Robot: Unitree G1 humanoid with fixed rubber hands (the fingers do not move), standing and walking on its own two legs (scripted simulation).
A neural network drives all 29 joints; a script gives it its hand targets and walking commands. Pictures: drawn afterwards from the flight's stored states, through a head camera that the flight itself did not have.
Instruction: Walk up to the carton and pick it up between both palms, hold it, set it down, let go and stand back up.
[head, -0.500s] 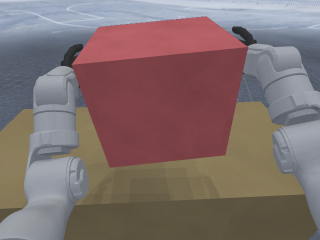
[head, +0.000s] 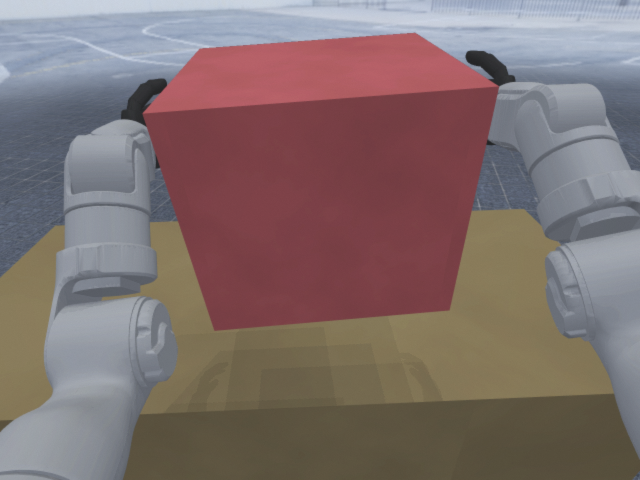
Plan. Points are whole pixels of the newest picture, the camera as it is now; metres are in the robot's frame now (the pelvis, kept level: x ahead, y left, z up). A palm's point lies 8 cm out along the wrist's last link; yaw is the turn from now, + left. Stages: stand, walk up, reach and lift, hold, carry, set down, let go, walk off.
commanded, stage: hold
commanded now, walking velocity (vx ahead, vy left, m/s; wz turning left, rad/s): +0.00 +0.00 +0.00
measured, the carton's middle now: (319, 174) +0.41 +0.00 +0.27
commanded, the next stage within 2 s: none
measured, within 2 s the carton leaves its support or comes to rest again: neither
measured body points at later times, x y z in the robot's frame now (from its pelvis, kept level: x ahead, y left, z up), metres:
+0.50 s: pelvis +0.00 +0.00 +0.00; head -0.11 +0.01 +0.44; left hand +0.37 +0.20 +0.33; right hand +0.37 -0.19 +0.35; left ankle +0.02 +0.15 -0.75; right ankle -0.01 -0.13 -0.75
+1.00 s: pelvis +0.00 +0.00 +0.00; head -0.10 +0.02 +0.44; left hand +0.38 +0.20 +0.33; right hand +0.38 -0.19 +0.35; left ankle +0.02 +0.15 -0.75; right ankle -0.01 -0.13 -0.75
